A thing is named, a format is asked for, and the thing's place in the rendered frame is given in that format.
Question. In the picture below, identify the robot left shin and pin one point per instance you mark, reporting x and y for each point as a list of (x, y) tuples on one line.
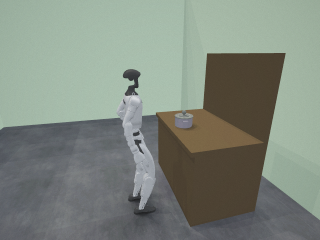
[(138, 180)]

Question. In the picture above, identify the table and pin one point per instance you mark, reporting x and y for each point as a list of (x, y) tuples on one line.
[(214, 168)]

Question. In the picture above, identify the robot right upper arm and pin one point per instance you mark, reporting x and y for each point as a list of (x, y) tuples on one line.
[(133, 105)]

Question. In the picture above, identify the robot left upper arm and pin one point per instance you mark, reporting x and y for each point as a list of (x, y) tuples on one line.
[(120, 110)]

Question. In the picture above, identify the robot right hand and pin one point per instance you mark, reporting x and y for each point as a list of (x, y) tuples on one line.
[(139, 158)]

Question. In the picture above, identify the pot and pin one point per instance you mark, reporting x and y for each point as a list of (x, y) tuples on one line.
[(183, 123)]

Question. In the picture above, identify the humanoid robot torso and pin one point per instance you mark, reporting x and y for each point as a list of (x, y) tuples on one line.
[(137, 119)]

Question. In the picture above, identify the robot right forearm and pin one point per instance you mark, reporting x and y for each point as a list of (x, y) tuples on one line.
[(128, 133)]

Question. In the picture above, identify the lid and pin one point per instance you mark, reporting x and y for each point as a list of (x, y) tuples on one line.
[(184, 116)]

